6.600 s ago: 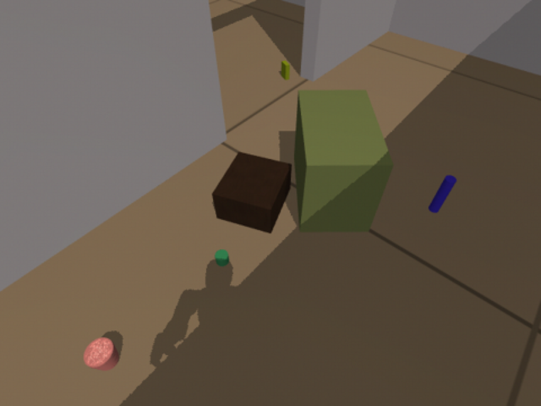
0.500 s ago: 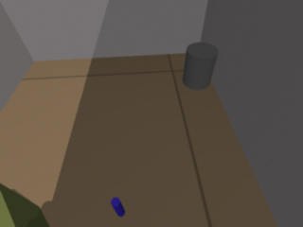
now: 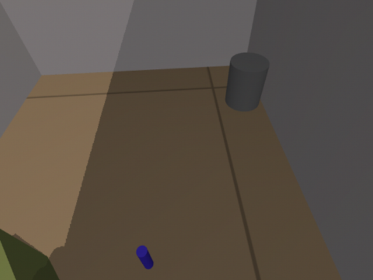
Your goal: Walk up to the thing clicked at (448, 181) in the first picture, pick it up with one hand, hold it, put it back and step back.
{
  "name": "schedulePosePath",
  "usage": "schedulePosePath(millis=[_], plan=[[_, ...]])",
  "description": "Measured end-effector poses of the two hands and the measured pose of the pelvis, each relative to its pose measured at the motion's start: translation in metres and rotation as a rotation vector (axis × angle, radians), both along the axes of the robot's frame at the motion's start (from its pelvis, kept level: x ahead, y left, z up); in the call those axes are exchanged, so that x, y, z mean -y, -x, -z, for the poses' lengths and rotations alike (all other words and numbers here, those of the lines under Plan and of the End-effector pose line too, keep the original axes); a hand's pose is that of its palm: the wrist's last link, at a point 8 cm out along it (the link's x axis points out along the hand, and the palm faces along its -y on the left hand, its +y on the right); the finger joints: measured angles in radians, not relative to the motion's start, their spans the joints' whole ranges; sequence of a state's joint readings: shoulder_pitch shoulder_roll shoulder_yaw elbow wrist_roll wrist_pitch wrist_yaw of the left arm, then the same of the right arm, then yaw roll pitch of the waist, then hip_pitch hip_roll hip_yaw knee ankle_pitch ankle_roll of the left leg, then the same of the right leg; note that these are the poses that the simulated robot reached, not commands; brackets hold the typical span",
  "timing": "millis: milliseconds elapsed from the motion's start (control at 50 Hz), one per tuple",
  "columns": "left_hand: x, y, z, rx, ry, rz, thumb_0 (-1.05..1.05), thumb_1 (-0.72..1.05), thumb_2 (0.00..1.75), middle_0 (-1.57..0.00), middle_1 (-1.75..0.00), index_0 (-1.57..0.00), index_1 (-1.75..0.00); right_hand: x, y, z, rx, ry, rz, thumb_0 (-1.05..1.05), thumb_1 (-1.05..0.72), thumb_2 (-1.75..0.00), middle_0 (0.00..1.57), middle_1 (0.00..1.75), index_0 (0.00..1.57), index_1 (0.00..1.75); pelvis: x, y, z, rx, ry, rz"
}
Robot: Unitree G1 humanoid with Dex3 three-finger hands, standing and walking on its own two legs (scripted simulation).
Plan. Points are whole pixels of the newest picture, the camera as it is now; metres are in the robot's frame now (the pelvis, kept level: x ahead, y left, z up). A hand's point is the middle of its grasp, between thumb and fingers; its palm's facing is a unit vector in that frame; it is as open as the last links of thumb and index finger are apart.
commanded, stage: stand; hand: left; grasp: from the side
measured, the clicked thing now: (145, 258) +0.35 +0.22 -0.68
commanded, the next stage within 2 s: go down in 0.42 s
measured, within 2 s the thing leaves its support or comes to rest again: neither
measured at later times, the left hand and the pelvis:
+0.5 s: hand out of the picture +0.08 +0.26 -0.15, palm faces -0.02 -0.93 -0.36, open 7.4 cm; pelvis +0.00 +0.00 +0.00, yaw +0 degrees
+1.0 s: hand out of the picture +0.14 +0.28 -0.17, palm faces +0.04 -0.94 -0.35, open 15.4 cm; pelvis -0.02 +0.02 -0.04, yaw +0 degrees
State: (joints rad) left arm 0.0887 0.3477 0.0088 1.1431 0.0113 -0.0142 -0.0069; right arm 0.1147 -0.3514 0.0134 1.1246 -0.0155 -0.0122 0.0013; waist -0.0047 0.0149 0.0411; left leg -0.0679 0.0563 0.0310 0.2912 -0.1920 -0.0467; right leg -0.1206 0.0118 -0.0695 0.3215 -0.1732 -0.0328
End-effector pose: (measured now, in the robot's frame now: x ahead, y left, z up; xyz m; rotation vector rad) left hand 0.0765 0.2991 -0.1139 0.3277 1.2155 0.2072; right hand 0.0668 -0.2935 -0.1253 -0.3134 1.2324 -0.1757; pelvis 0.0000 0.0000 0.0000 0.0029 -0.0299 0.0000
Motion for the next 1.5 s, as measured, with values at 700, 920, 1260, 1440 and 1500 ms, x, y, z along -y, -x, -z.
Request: schedulePosePath(millis=[700,920,1260,1440,1500], plan=[[0.000,-0.043,0.007,0.112,0.017,-0.016,0.01,0.66,0.65,-0.12,-0.15,-0.12,-0.14,-0.025,-0.004,0.003,0.132,-0.032,0.019,0.00,-0.96,-0.91,0.20,0.30,0.21,0.29,-0.003,0.016,0.011,-0.093,-0.004,-0.012],[-0.017,-0.055,0.014,0.118,-0.003,-0.018,0.01,0.09,0.19,-0.08,-0.06,-0.08,-0.05,-0.056,-0.011,0.007,0.247,-0.068,0.040,0.01,-0.93,-0.90,0.20,0.30,0.21,0.30,-0.017,0.016,0.026,-0.155,0.002,0.000],[-0.029,-0.040,0.042,0.178,0.024,-0.005,0.00,-0.50,0.05,-0.10,-0.09,-0.09,-0.09,-0.078,-0.057,0.017,0.434,-0.010,-0.038,0.01,-0.85,-0.88,0.20,0.30,0.21,0.30,-0.037,0.019,0.067,-0.252,0.035,-0.009],[-0.034,-0.036,0.047,0.189,0.018,-0.011,0.00,-0.56,0.05,-0.10,-0.09,-0.09,-0.10,-0.093,-0.070,0.026,0.497,-0.010,-0.060,0.01,-0.85,-0.88,0.20,0.30,0.21,0.30,-0.041,0.018,0.083,-0.293,0.050,-0.015],[-0.035,-0.036,0.049,0.196,0.018,-0.014,0.00,-0.54,0.06,-0.09,-0.09,-0.08,-0.10,-0.095,-0.071,0.030,0.505,-0.010,-0.061,0.01,-0.85,-0.88,0.20,0.30,0.21,0.30,-0.041,0.019,0.087,-0.303,0.054,-0.016]])
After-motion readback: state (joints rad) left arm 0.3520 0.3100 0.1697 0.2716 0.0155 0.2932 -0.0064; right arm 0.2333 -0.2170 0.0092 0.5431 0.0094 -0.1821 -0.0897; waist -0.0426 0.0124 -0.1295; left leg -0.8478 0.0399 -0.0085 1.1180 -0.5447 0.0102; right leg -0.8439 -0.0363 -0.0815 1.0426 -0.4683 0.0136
